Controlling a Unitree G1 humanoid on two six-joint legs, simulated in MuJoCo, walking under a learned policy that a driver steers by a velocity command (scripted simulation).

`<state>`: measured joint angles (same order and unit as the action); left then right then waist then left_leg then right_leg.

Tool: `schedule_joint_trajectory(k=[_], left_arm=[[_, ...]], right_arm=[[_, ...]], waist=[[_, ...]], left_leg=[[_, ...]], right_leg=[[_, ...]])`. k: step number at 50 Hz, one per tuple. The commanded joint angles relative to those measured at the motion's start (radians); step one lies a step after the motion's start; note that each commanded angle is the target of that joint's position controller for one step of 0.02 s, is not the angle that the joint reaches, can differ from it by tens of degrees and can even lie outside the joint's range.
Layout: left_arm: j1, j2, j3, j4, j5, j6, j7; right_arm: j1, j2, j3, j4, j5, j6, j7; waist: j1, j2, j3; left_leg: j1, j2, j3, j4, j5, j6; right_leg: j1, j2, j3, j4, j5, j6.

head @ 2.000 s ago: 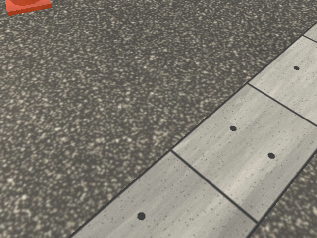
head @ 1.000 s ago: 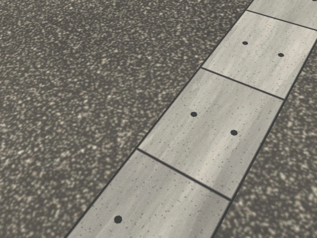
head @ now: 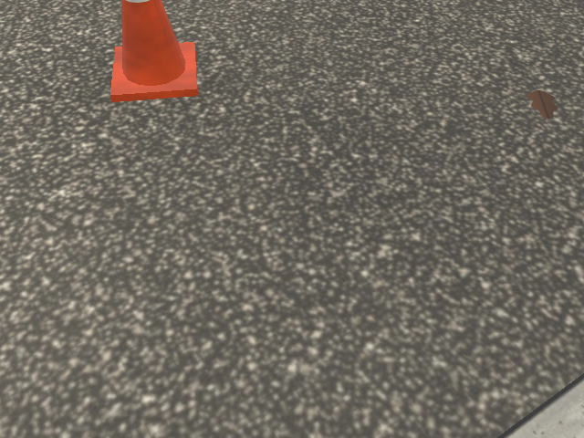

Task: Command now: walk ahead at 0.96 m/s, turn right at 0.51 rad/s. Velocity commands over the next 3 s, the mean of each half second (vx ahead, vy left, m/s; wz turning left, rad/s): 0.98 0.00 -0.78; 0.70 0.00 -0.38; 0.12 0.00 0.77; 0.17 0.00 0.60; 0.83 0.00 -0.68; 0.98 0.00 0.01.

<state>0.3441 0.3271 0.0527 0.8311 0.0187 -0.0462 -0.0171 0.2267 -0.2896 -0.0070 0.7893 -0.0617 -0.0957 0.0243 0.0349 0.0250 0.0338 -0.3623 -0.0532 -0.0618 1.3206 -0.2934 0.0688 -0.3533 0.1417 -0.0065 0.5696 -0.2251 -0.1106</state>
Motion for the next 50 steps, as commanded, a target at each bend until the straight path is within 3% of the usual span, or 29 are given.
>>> schedule_joint_trajectory(k=[1,3,6,10,11,12,13,14,15,16,17,18,20,22,26,28,30,32,33,34,35,36,37,39,40,43,44,47,50], left_arm=[[0.065,0.090,0.019,-0.007,-0.002,-0.029,0.005],[0.043,0.110,0.026,-0.021,-0.006,-0.042,0.010],[0.008,0.143,0.049,-0.047,-0.016,-0.051,0.005],[0.096,0.174,0.069,-0.031,-0.032,-0.046,-0.001],[0.112,0.186,0.072,-0.024,-0.027,-0.041,0.002],[0.119,0.199,0.075,-0.017,-0.020,-0.038,0.001],[0.093,0.199,0.075,-0.021,-0.019,-0.042,-0.004],[0.059,0.096,0.048,-0.054,-0.017,-0.056,0.000],[0.122,-0.008,0.015,-0.127,-0.060,-0.054,0.000],[0.061,0.052,0.015,-0.105,-0.033,-0.033,0.010],[-0.024,0.077,0.021,-0.103,-0.013,-0.021,0.003],[-0.073,0.066,0.021,-0.107,-0.007,-0.013,-0.010],[-0.118,0.029,0.015,-0.136,0.012,0.015,-0.037],[-0.185,-0.003,0.003,-0.179,0.012,0.040,-0.051],[-0.317,-0.002,-0.021,-0.270,0.011,0.045,-0.075],[-0.389,0.005,-0.032,-0.287,0.011,0.044,-0.089],[-0.399,0.018,-0.034,-0.281,0.012,0.042,-0.091],[-0.261,0.061,-0.020,-0.238,0.011,0.037,-0.079],[-0.095,0.098,-0.001,-0.191,0.012,0.034,-0.069],[0.136,0.144,0.027,-0.115,0.011,0.029,-0.049],[0.127,0.174,0.048,-0.079,0.011,0.031,-0.018],[0.004,0.286,0.061,-0.133,0.039,0.043,-0.003],[0.053,0.253,0.067,-0.169,0.016,0.046,0.006],[-0.046,0.146,0.035,-0.140,0.006,0.021,0.025],[-0.088,0.104,0.019,-0.134,0.006,0.004,0.026],[-0.084,0.066,0.001,-0.084,0.001,-0.040,0.011],[-0.113,0.068,0.000,-0.075,0.007,-0.048,0.009],[-0.181,0.016,-0.015,-0.079,-0.006,-0.059,0.013],[-0.129,0.021,-0.011,-0.066,-0.022,-0.056,0.036]], right_arm=[[-0.060,-0.090,0.000,-0.144,-0.025,0.007,0.001],[-0.150,-0.085,0.016,-0.198,-0.014,0.018,0.006],[-0.270,-0.048,0.040,-0.243,0.024,0.015,0.030],[-0.284,-0.093,0.019,-0.239,0.027,0.012,0.012],[-0.243,-0.113,0.007,-0.228,0.026,0.007,0.002],[-0.132,-0.142,-0.012,-0.196,0.023,0.001,-0.011],[0.040,-0.181,-0.034,-0.161,0.016,-0.006,-0.029],[0.275,-0.267,-0.067,-0.139,-0.007,-0.009,-0.053],[0.237,-0.339,-0.084,-0.136,-0.018,0.003,-0.051],[0.143,-0.258,-0.083,-0.143,-0.007,0.011,-0.047],[0.086,-0.161,-0.062,-0.152,0.000,0.011,-0.042],[0.079,-0.120,-0.053,-0.130,-0.003,0.010,-0.037],[0.114,-0.091,-0.043,-0.076,0.007,-0.002,-0.037],[0.147,-0.053,-0.036,-0.031,0.033,-0.018,-0.024],[0.093,-0.073,-0.040,-0.008,0.035,-0.038,-0.024],[0.105,-0.096,-0.043,0.009,0.035,-0.040,-0.029],[0.153,-0.147,-0.053,0.020,0.034,-0.037,-0.035],[0.171,-0.217,-0.070,0.015,0.030,-0.013,-0.051],[0.137,-0.248,-0.079,0.001,0.027,0.004,-0.057],[0.088,-0.250,-0.080,-0.023,0.022,0.018,-0.054],[0.121,-0.179,-0.069,-0.009,0.016,0.019,-0.037],[0.258,-0.072,-0.037,-0.085,0.032,0.014,-0.037],[0.193,-0.140,-0.039,-0.120,0.053,0.003,-0.044],[0.159,-0.131,-0.030,-0.086,0.057,0.007,-0.051],[0.168,-0.110,-0.025,-0.064,0.044,0.023,-0.045],[0.222,-0.067,-0.029,-0.012,0.043,0.076,-0.023],[0.211,-0.045,-0.028,-0.015,0.046,0.077,-0.017],[0.122,-0.002,-0.021,-0.032,0.063,0.063,0.000],[0.087,0.010,-0.022,-0.035,0.048,0.059,0.013]], waist=[[-0.055,-0.048,0.040],[-0.065,-0.047,0.093],[-0.035,-0.066,0.092],[0.014,-0.055,0.030],[-0.002,-0.049,-0.013],[-0.057,-0.020,-0.097],[-0.150,-0.010,-0.196],[-0.239,0.097,-0.344],[-0.139,0.402,-0.455],[-0.122,0.249,-0.300],[-0.131,0.110,-0.186],[-0.119,0.034,-0.103],[-0.083,0.082,-0.043],[-0.062,0.087,-0.016],[-0.011,0.065,0.043],[-0.016,0.007,0.093],[-0.009,0.009,0.075],[0.079,0.063,-0.025],[0.168,0.080,-0.111],[0.261,0.064,-0.205],[0.194,-0.086,-0.161],[0.015,-0.271,-0.235],[0.096,-0.135,-0.404],[-0.009,0.045,-0.113],[-0.052,0.082,-0.063],[-0.101,0.045,-0.001],[-0.114,0.011,0.005],[-0.093,-0.072,-0.015],[-0.052,-0.085,-0.064]], left_leg=[[-0.294,0.114,-0.066,-0.115,-0.075,-0.048],[-0.260,0.149,-0.026,-0.301,-0.005,-0.085],[0.029,0.115,0.042,-0.619,0.286,-0.112],[0.080,0.077,0.046,-0.776,0.335,-0.105],[0.129,0.051,0.056,-0.804,0.249,-0.096],[0.260,0.022,0.072,-0.823,0.166,-0.083],[0.480,0.076,0.040,-0.790,0.104,-0.064],[0.705,0.328,-0.221,-0.819,-0.285,-0.026],[0.813,0.563,-0.793,-1.058,-0.564,0.064],[0.691,0.524,-0.766,-1.084,-0.610,0.078],[0.583,0.471,-0.560,-1.050,-0.440,0.063],[0.474,0.425,-0.398,-1.053,-0.206,0.049],[0.383,0.367,-0.202,-1.067,0.026,0.019],[0.377,0.351,-0.071,-1.081,0.239,-0.003],[0.291,0.294,0.171,-1.167,0.442,-0.026],[0.264,0.251,0.278,-1.207,0.548,-0.041],[0.299,0.249,0.332,-1.137,0.979,-0.057],[0.369,0.282,0.330,-0.899,1.325,-0.068],[0.336,0.307,0.312,-0.685,1.390,-0.061],[0.207,0.309,0.287,-0.380,1.278,-0.049],[-0.039,0.153,0.278,-0.016,0.299,-0.061],[-0.339,0.066,0.205,0.349,-0.262,-0.092],[-0.411,0.074,0.032,0.383,-0.151,-0.090],[-0.355,0.145,0.049,0.231,-0.060,-0.091],[-0.273,0.162,0.030,0.152,-0.081,-0.088],[-0.091,0.142,0.014,-0.102,-0.055,-0.079],[-0.106,0.123,0.032,-0.180,0.004,-0.070],[-0.075,0.096,0.133,-0.489,0.306,-0.042],[-0.061,0.033,0.220,-0.669,0.476,-0.026]], right_leg=[[0.095,-0.275,0.560,-0.374,-0.215,-0.217],[-0.041,-0.253,0.490,-0.444,-0.166,-0.217],[-0.211,-0.175,0.373,-0.506,-0.053,-0.146],[0.056,-0.210,0.403,-0.384,0.223,-0.086],[0.121,-0.209,0.396,-0.278,0.373,-0.069],[0.150,-0.175,0.360,-0.085,0.518,-0.044],[0.052,-0.130,0.324,0.167,0.498,-0.021],[-0.104,-0.080,0.247,0.513,0.176,-0.015],[-0.360,-0.014,0.137,0.782,-0.255,0.007],[-0.479,-0.117,0.109,0.863,-0.158,-0.005],[-0.492,-0.161,0.090,0.827,-0.086,-0.006],[-0.466,-0.193,0.085,0.783,-0.054,0.002],[-0.448,-0.228,0.081,0.749,-0.054,0.013],[-0.497,-0.245,0.063,0.744,-0.045,0.014],[-0.455,-0.237,-0.004,0.546,0.143,0.007],[-0.355,-0.203,-0.102,0.350,0.211,-0.015],[-0.198,-0.125,-0.193,0.238,0.214,-0.050],[-0.023,-0.056,-0.208,0.209,0.145,-0.080],[0.160,-0.033,-0.179,0.205,0.108,-0.106],[0.434,-0.029,-0.106,0.142,0.094,-0.147],[0.599,-0.108,0.046,0.046,0.087,-0.169],[0.774,-0.395,0.495,0.046,0.501,-0.254],[0.819,-0.489,0.669,-0.123,0.537,-0.331],[0.439,-0.460,0.473,-0.198,0.682,-0.268],[0.292,-0.426,0.373,-0.212,0.733,-0.237],[0.072,-0.358,0.115,-0.289,0.911,-0.143],[0.080,-0.325,0.040,-0.304,0.936,-0.127],[0.138,-0.219,-0.150,-0.307,0.882,-0.023],[0.295,-0.228,-0.227,-0.202,0.893,0.022]])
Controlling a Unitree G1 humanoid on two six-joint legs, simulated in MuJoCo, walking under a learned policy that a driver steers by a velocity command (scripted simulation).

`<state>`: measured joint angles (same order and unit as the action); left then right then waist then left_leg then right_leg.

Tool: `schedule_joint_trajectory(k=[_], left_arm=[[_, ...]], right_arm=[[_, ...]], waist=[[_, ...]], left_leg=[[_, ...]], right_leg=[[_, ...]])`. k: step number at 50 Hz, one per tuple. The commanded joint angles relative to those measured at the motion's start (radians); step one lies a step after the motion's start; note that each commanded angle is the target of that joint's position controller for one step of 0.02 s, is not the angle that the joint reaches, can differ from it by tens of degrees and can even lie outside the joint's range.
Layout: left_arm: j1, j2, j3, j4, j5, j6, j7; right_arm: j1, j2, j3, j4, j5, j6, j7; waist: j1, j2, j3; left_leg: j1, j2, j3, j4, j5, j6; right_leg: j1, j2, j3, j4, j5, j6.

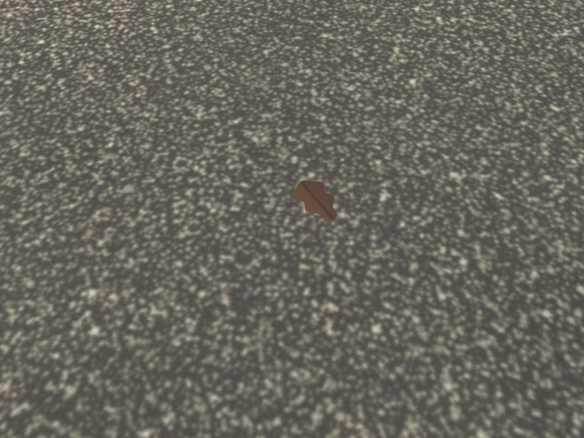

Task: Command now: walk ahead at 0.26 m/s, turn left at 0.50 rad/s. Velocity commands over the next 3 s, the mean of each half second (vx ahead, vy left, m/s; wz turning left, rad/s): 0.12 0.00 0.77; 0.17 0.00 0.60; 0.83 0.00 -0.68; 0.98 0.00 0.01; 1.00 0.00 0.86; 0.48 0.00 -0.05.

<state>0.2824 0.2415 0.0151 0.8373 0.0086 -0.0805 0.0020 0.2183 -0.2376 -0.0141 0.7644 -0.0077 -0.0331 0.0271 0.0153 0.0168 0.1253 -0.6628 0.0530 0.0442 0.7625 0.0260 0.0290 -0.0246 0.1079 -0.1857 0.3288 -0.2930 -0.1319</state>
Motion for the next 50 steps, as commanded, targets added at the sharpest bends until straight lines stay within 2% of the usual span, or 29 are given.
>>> schedule_joint_trajectory(k=[1,3,4,5,6,7,8,9,10,11,13,15,18,20,22,28,33,35,37,38,39,40,41,42,43,45,46,47,50], left_arm=[[-0.055,0.117,0.032,-0.069,-0.015,-0.018,0.027],[-0.091,0.144,0.046,-0.087,-0.016,-0.003,0.046],[-0.138,0.147,0.051,-0.106,-0.016,0.009,0.048],[-0.206,0.149,0.056,-0.121,-0.025,0.022,0.040],[-0.171,0.056,0.041,-0.148,0.009,0.033,0.023],[0.065,0.028,0.023,-0.170,0.015,0.049,0.019],[0.118,0.069,0.014,-0.149,0.033,0.056,0.023],[0.044,0.122,0.027,-0.146,0.037,0.064,0.026],[-0.061,0.143,0.036,-0.168,0.047,0.071,0.029],[-0.088,0.139,0.035,-0.178,0.047,0.085,0.032],[-0.102,0.113,0.026,-0.176,0.042,0.117,0.034],[-0.107,0.100,0.022,-0.180,0.032,0.127,0.035],[-0.161,0.116,0.029,-0.193,0.023,0.135,0.036],[-0.193,0.130,0.035,-0.195,0.023,0.133,0.035],[-0.211,0.141,0.039,-0.193,0.022,0.125,0.037],[-0.226,0.177,0.045,-0.182,0.014,0.100,0.039],[-0.217,0.207,0.046,-0.174,0.001,0.082,0.039],[-0.195,0.216,0.046,-0.169,-0.007,0.077,0.044],[-0.143,0.228,0.050,-0.157,-0.012,0.072,0.056],[-0.135,0.233,0.051,-0.152,-0.011,0.069,0.065],[-0.164,0.278,0.060,-0.174,-0.006,0.073,0.073],[-0.148,0.345,0.067,-0.203,0.008,0.081,0.071],[-0.151,0.342,0.071,-0.177,0.037,0.085,0.055],[-0.138,0.292,0.064,-0.152,0.032,0.083,0.041],[-0.134,0.249,0.054,-0.135,0.023,0.079,0.026],[-0.080,0.229,0.047,-0.109,0.013,0.068,0.008],[-0.053,0.227,0.048,-0.093,0.004,0.060,-0.002],[-0.025,0.227,0.050,-0.083,-0.002,0.055,-0.011],[0.071,0.253,0.068,-0.052,-0.003,0.052,-0.016]], right_arm=[[0.123,-0.049,-0.021,-0.005,-0.016,-0.002,0.013],[0.252,-0.094,-0.045,0.017,-0.032,0.010,0.013],[0.362,-0.130,-0.064,0.041,-0.036,0.012,0.004],[0.460,-0.168,-0.087,0.060,-0.032,0.009,-0.011],[0.370,-0.216,-0.096,0.063,0.000,0.021,-0.024],[0.289,-0.312,-0.112,0.003,0.004,0.018,-0.022],[0.169,-0.289,-0.120,-0.066,0.010,0.031,-0.026],[0.107,-0.202,-0.099,-0.084,0.007,0.050,-0.031],[0.094,-0.152,-0.082,-0.075,0.007,0.058,-0.027],[0.100,-0.159,-0.087,-0.073,0.006,0.056,-0.028],[0.126,-0.185,-0.098,-0.057,0.007,0.052,-0.027],[0.133,-0.215,-0.111,-0.061,0.008,0.052,-0.027],[0.121,-0.231,-0.123,-0.075,0.017,0.072,-0.035],[0.120,-0.235,-0.127,-0.080,0.015,0.084,-0.036],[0.124,-0.240,-0.130,-0.082,0.011,0.088,-0.036],[0.112,-0.261,-0.134,-0.086,-0.002,0.085,-0.033],[0.082,-0.292,-0.134,-0.092,-0.013,0.085,-0.024],[0.049,-0.298,-0.133,-0.098,-0.016,0.086,-0.019],[0.008,-0.286,-0.125,-0.102,-0.015,0.083,-0.016],[0.021,-0.265,-0.117,-0.091,-0.007,0.078,-0.017],[0.099,-0.223,-0.104,-0.076,0.002,0.069,-0.021],[0.111,-0.205,-0.099,-0.089,0.014,0.065,-0.022],[0.047,-0.274,-0.103,-0.096,-0.031,0.058,-0.021],[0.031,-0.256,-0.091,-0.096,-0.040,0.055,-0.014],[0.052,-0.226,-0.075,-0.072,-0.041,0.052,-0.004],[0.059,-0.217,-0.061,-0.042,-0.050,0.040,0.013],[0.026,-0.218,-0.055,-0.050,-0.064,0.032,0.017],[-0.018,-0.214,-0.048,-0.059,-0.069,0.026,0.017],[-0.144,-0.183,-0.025,-0.097,-0.049,0.012,0.010]], waist=[[-0.039,-0.092,-0.174],[-0.102,-0.139,-0.211],[-0.163,-0.124,-0.239],[-0.258,-0.037,-0.235],[-0.138,0.201,-0.113],[-0.006,0.248,-0.315],[0.010,0.127,-0.380],[0.019,-0.025,-0.242],[0.017,-0.118,-0.165],[0.009,-0.087,-0.144],[-0.008,-0.049,-0.160],[-0.024,-0.024,-0.201],[-0.057,0.047,-0.200],[-0.078,0.075,-0.178],[-0.092,0.088,-0.169],[-0.094,0.114,-0.169],[-0.076,0.115,-0.168],[-0.059,0.119,-0.165],[-0.024,0.124,-0.160],[-0.016,0.069,-0.164],[-0.053,-0.051,-0.214],[-0.028,-0.212,-0.281],[-0.011,-0.161,-0.213],[-0.023,-0.165,-0.181],[-0.023,-0.159,-0.141],[-0.009,-0.156,-0.094],[-0.009,-0.146,-0.081],[0.004,-0.142,-0.075],[0.043,-0.181,-0.052]], left_leg=[[0.279,-0.096,0.133,-0.127,0.148,0.024],[0.407,-0.130,0.116,-0.118,0.024,0.067],[0.503,-0.137,0.081,-0.163,-0.009,0.104],[0.600,-0.100,0.007,-0.296,0.123,0.167],[0.659,0.042,-0.253,-0.214,0.891,0.214],[0.746,0.223,-0.638,-0.313,1.064,0.402],[0.702,0.278,-0.750,-0.422,0.549,0.435],[0.548,0.231,-0.715,-0.483,0.141,0.396],[0.459,0.157,-0.643,-0.520,-0.078,0.326],[0.421,0.113,-0.588,-0.523,-0.097,0.275],[0.390,0.042,-0.503,-0.508,-0.027,0.171],[0.440,0.017,-0.502,-0.485,0.008,0.094],[0.495,-0.016,-0.545,-0.512,-0.212,0.026],[0.524,-0.028,-0.585,-0.531,-0.341,0.018],[0.559,-0.032,-0.621,-0.530,-0.376,0.025],[0.611,-0.036,-0.714,-0.483,-0.291,0.072],[0.549,-0.044,-0.790,-0.436,-0.151,0.111],[0.486,-0.062,-0.816,-0.434,-0.141,0.095],[0.398,-0.100,-0.817,-0.433,-0.240,0.046],[0.341,-0.153,-0.765,-0.385,-0.423,0.005],[0.287,-0.223,-0.645,-0.258,-0.601,-0.039],[0.183,-0.331,-0.393,0.017,-0.661,-0.056],[0.116,-0.295,-0.332,0.148,-0.528,-0.043],[0.109,-0.246,-0.337,0.211,-0.457,-0.030],[0.098,-0.231,-0.322,0.255,-0.400,-0.027],[0.073,-0.207,-0.246,0.308,-0.352,-0.037],[0.049,-0.155,-0.178,0.285,-0.328,-0.046],[0.042,-0.118,-0.123,0.236,-0.312,-0.061],[0.091,-0.110,-0.078,0.041,-0.347,-0.101]], right_leg=[[-0.015,-0.212,-0.058,0.105,0.994,0.055],[-0.043,-0.263,-0.045,0.291,1.061,0.075],[-0.086,-0.267,-0.033,0.476,0.978,0.083],[-0.175,-0.185,-0.045,0.800,0.633,0.109],[-0.477,0.023,-0.025,1.115,-0.293,0.146],[-0.575,0.047,0.211,1.275,-0.338,0.170],[-0.573,-0.015,0.299,1.261,-0.265,0.164],[-0.591,-0.053,0.289,1.181,-0.222,0.162],[-0.596,-0.086,0.290,1.060,-0.188,0.160],[-0.566,-0.101,0.283,0.964,-0.150,0.162],[-0.505,-0.105,0.271,0.859,-0.076,0.173],[-0.515,-0.104,0.282,0.791,-0.045,0.185],[-0.575,-0.103,0.305,0.710,-0.001,0.199],[-0.612,-0.101,0.320,0.667,0.019,0.204],[-0.635,-0.096,0.334,0.630,0.024,0.202],[-0.615,-0.062,0.362,0.524,-0.015,0.172],[-0.470,-0.016,0.368,0.395,-0.051,0.144],[-0.354,0.001,0.365,0.298,-0.043,0.141],[-0.186,-0.007,0.362,0.124,0.008,0.140],[-0.082,-0.048,0.368,-0.006,0.101,0.132],[0.011,-0.191,0.493,-0.078,-0.005,0.098],[0.058,-0.420,0.751,-0.151,-0.278,0.000],[-0.070,-0.408,0.830,-0.181,-0.423,-0.043],[-0.119,-0.383,0.811,-0.169,-0.478,-0.046],[-0.143,-0.325,0.734,-0.175,-0.458,-0.023],[-0.154,-0.256,0.662,-0.173,-0.369,-0.026],[-0.144,-0.243,0.662,-0.176,-0.350,-0.037],[-0.140,-0.228,0.666,-0.181,-0.334,-0.041],[-0.150,-0.190,0.700,-0.186,-0.273,-0.050]])
Over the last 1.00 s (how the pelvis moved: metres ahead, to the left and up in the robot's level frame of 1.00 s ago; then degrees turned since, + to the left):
0.83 -0.19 0.01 -36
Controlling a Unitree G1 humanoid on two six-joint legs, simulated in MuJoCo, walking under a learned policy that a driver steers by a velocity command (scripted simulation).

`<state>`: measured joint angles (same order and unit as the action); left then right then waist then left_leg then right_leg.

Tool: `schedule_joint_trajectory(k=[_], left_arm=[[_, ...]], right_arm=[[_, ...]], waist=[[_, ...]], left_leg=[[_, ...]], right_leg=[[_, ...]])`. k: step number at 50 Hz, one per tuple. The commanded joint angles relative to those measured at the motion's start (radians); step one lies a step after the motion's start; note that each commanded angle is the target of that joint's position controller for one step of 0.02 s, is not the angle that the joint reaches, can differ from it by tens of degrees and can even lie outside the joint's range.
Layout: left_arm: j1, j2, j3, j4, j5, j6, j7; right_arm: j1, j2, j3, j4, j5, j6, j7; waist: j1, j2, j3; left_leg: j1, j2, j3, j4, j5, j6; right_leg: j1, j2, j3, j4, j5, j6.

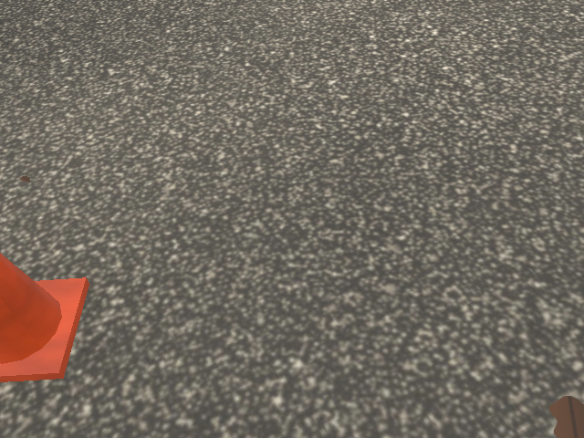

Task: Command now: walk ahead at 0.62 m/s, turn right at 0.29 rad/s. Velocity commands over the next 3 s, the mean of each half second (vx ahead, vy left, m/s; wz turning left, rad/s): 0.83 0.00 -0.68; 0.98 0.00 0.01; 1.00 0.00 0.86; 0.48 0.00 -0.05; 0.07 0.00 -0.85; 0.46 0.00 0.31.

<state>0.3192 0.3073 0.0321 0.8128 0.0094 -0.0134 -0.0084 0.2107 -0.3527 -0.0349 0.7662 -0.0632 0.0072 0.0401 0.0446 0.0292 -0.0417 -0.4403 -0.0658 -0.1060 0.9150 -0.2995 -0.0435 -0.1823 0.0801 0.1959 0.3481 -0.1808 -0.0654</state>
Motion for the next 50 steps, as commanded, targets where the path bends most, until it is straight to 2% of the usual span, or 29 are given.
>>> schedule_joint_trajectory(k=[1,5,7,8,9,10,11,12,13,15,21,24,26,27,28,29,30,31,32,33,34,35,37,39,41,44,47,49,50], left_arm=[[0.050,0.196,0.059,-0.021,-0.004,-0.014,-0.003],[0.005,0.193,0.077,-0.029,0.002,-0.003,-0.008],[-0.046,0.166,0.079,-0.046,0.000,-0.002,-0.011],[-0.077,0.135,0.075,-0.062,-0.012,-0.015,-0.012],[-0.078,0.057,0.056,-0.088,-0.032,-0.036,-0.013],[-0.119,0.010,0.032,-0.146,-0.048,-0.048,-0.012],[-0.162,0.068,0.036,-0.150,-0.020,-0.039,-0.009],[-0.158,0.083,0.044,-0.136,-0.002,-0.032,-0.020],[-0.124,0.084,0.048,-0.120,0.011,-0.023,-0.032],[-0.143,0.077,0.050,-0.133,0.028,-0.005,-0.060],[-0.314,0.054,0.027,-0.244,0.018,0.013,-0.095],[-0.394,0.031,0.005,-0.278,0.024,0.014,-0.110],[-0.345,0.041,0.005,-0.267,0.018,0.015,-0.097],[-0.239,0.069,0.016,-0.243,0.011,0.012,-0.088],[-0.048,0.108,0.036,-0.195,0.005,0.008,-0.076],[0.179,0.155,0.062,-0.118,0.021,0.003,-0.059],[0.170,0.228,0.086,-0.082,0.027,0.007,-0.033],[0.112,0.336,0.098,-0.127,0.034,0.012,-0.023],[0.127,0.287,0.103,-0.143,0.024,0.014,-0.016],[0.094,0.262,0.093,-0.111,0.036,0.003,-0.002],[0.054,0.198,0.076,-0.101,0.043,-0.017,0.001],[0.004,0.162,0.063,-0.103,0.047,-0.036,0.004],[-0.012,0.100,0.040,-0.082,0.030,-0.075,-0.004],[-0.001,0.080,0.035,-0.053,0.017,-0.102,-0.012],[0.019,0.060,0.029,-0.039,0.011,-0.117,-0.020],[0.026,0.038,0.015,-0.024,0.002,-0.127,-0.012],[0.040,0.076,0.015,-0.012,-0.005,-0.132,0.018],[0.011,0.135,0.031,-0.019,0.002,-0.112,0.053],[-0.031,0.164,0.042,-0.033,0.010,-0.094,0.066]], right_arm=[[-0.161,-0.060,0.002,-0.106,0.015,-0.032,-0.006],[-0.158,-0.037,0.016,-0.118,0.052,-0.052,-0.029],[-0.060,-0.049,0.009,-0.092,0.064,-0.068,-0.059],[0.034,-0.101,-0.008,-0.069,0.056,-0.077,-0.079],[0.143,-0.172,-0.030,-0.058,0.040,-0.084,-0.096],[0.142,-0.270,-0.058,-0.059,0.022,-0.073,-0.103],[0.085,-0.201,-0.052,-0.063,0.008,-0.072,-0.094],[0.057,-0.125,-0.031,-0.079,0.013,-0.079,-0.083],[0.051,-0.090,-0.021,-0.080,0.014,-0.083,-0.075],[0.090,-0.076,-0.016,-0.053,0.025,-0.091,-0.071],[0.099,-0.049,-0.018,-0.003,0.023,-0.129,-0.045],[0.125,-0.069,-0.024,0.026,0.027,-0.133,-0.048],[0.159,-0.118,-0.035,0.038,0.027,-0.126,-0.054],[0.155,-0.157,-0.047,0.036,0.020,-0.110,-0.058],[0.134,-0.198,-0.060,0.026,0.013,-0.090,-0.062],[0.123,-0.189,-0.055,0.017,0.016,-0.089,-0.062],[0.177,-0.060,-0.022,0.024,0.003,-0.093,-0.045],[0.246,0.014,0.005,-0.071,0.046,-0.108,-0.030],[0.073,-0.097,-0.014,-0.086,0.043,-0.120,-0.037],[0.061,-0.076,-0.010,-0.084,0.066,-0.121,-0.041],[0.072,-0.058,0.000,-0.058,0.058,-0.114,-0.039],[0.097,-0.039,0.004,-0.040,0.048,-0.095,-0.029],[0.161,-0.011,0.004,0.003,0.044,-0.044,-0.012],[0.098,0.004,0.001,0.005,0.055,-0.022,-0.001],[0.016,0.025,0.004,-0.013,0.065,-0.026,0.005],[-0.057,0.046,0.014,-0.023,0.071,-0.046,0.017],[-0.069,0.044,0.020,-0.024,0.064,-0.052,0.028],[0.059,-0.012,0.003,0.014,0.062,-0.038,0.023],[0.195,-0.057,-0.015,0.052,0.060,-0.029,0.017]], waist=[[0.016,-0.206,0.118],[-0.023,-0.203,0.087],[-0.087,-0.138,0.070],[-0.134,-0.091,0.027],[-0.179,0.064,-0.057],[-0.183,0.232,-0.085],[-0.157,0.105,-0.025],[-0.139,0.055,0.009],[-0.117,0.050,0.019],[-0.110,0.076,0.067],[-0.069,0.095,0.188],[-0.075,0.044,0.219],[-0.035,0.069,0.138],[0.032,0.097,0.061],[0.128,0.121,-0.050],[0.226,0.081,-0.160],[0.152,-0.105,-0.163],[0.041,-0.335,-0.332],[0.130,-0.108,-0.315],[0.077,-0.080,-0.147],[0.028,0.035,-0.035],[-0.018,0.046,0.004],[-0.077,-0.008,0.075],[-0.076,-0.036,0.157],[-0.057,-0.063,0.198],[-0.048,-0.066,0.170],[-0.069,-0.089,0.113],[-0.153,-0.139,0.019],[-0.230,-0.156,-0.039]], left_leg=[[-0.111,0.004,0.076,-0.175,-0.044,-0.032],[0.129,-0.035,0.073,-0.432,-0.058,-0.002],[0.412,-0.002,0.060,-0.610,0.116,0.036],[0.660,0.082,0.011,-0.590,0.111,0.058],[0.849,0.301,-0.180,-0.636,-0.128,0.095],[0.813,0.515,-0.500,-0.723,-0.417,0.189],[0.713,0.523,-0.488,-0.706,-0.428,0.218],[0.662,0.459,-0.394,-0.710,-0.371,0.200],[0.627,0.415,-0.301,-0.728,-0.295,0.174],[0.579,0.351,-0.138,-0.762,-0.165,0.149],[0.420,0.294,0.181,-0.853,0.170,0.127],[0.389,0.278,0.316,-0.862,0.455,0.110],[0.462,0.295,0.356,-0.700,1.098,0.104],[0.499,0.314,0.361,-0.527,1.313,0.101],[0.472,0.339,0.349,-0.283,1.420,0.109],[0.292,0.332,0.327,0.011,1.253,0.104],[0.015,0.204,0.304,0.378,0.209,0.093],[-0.294,0.078,0.171,0.702,-0.225,0.069],[-0.347,0.109,0.042,0.718,-0.055,0.089],[-0.375,0.136,0.062,0.692,0.002,0.092],[-0.313,0.183,0.052,0.607,0.038,0.094],[-0.235,0.203,0.032,0.552,0.043,0.095],[-0.142,0.220,-0.005,0.452,0.057,0.089],[-0.207,0.207,0.009,0.344,0.133,0.091],[-0.248,0.172,0.064,0.199,0.258,0.106],[-0.215,0.106,0.212,-0.005,0.417,0.136],[-0.091,0.039,0.306,-0.191,0.506,0.168],[0.062,-0.024,0.332,-0.216,0.454,0.184],[0.195,-0.057,0.327,-0.206,0.379,0.200]], right_leg=[[0.008,-0.156,0.326,-0.201,-0.372,-0.122],[-0.085,-0.121,0.344,-0.151,-0.300,-0.116],[-0.246,-0.082,0.318,-0.068,-0.279,-0.078],[-0.434,-0.048,0.263,0.037,-0.303,-0.041],[-0.587,0.008,0.121,0.299,-0.387,-0.010],[-0.732,0.026,-0.050,0.522,-0.327,-0.002],[-0.766,-0.089,-0.079,0.660,-0.238,-0.005],[-0.768,-0.098,-0.090,0.720,-0.188,-0.001],[-0.753,-0.112,-0.107,0.763,-0.160,0.009],[-0.785,-0.145,-0.148,0.855,-0.112,0.017],[-0.760,-0.190,-0.190,0.776,0.063,0.012],[-0.577,-0.158,-0.324,0.540,0.088,-0.050],[-0.398,-0.062,-0.409,0.484,0.030,-0.102],[-0.291,-0.019,-0.414,0.482,-0.038,-0.123],[-0.090,0.026,-0.403,0.486,-0.119,-0.146],[0.258,0.039,-0.305,0.377,-0.091,-0.179],[0.467,-0.122,-0.063,0.324,-0.232,-0.178],[0.648,-0.408,0.545,0.076,-0.372,-0.275],[0.586,-0.378,0.556,-0.029,-0.385,-0.232],[0.427,-0.398,0.437,-0.050,-0.303,-0.211],[0.226,-0.372,0.315,-0.060,-0.223,-0.180],[0.082,-0.345,0.217,-0.081,-0.192,-0.163],[-0.087,-0.306,0.069,-0.161,-0.150,-0.109],[-0.100,-0.245,-0.092,-0.222,0.008,-0.040],[-0.062,-0.177,-0.257,-0.249,0.292,0.019],[0.042,-0.124,-0.410,-0.263,0.644,0.061],[0.180,-0.179,-0.459,-0.206,1.067,0.083],[0.277,-0.223,-0.460,-0.029,1.354,0.101],[0.274,-0.242,-0.450,0.142,1.452,0.104]])
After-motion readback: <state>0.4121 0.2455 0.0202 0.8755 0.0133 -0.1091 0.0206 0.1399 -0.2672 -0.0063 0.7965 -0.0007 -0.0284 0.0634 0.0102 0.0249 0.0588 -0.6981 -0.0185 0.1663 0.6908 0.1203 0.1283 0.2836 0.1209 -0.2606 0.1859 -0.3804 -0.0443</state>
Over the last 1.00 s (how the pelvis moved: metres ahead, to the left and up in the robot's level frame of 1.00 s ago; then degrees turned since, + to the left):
0.28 -0.01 0.01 42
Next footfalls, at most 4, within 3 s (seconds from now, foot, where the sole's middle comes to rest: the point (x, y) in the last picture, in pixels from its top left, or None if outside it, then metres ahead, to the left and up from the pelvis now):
0.16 left None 0.10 0.13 -0.79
0.58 right None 0.43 -0.24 -0.79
1.04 left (482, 325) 0.85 -0.37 -0.79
1.44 right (548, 222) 1.21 -0.63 -0.79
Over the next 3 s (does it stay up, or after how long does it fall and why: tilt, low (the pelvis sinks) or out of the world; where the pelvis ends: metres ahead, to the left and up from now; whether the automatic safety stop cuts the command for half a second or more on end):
stays up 1.54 -0.55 0.00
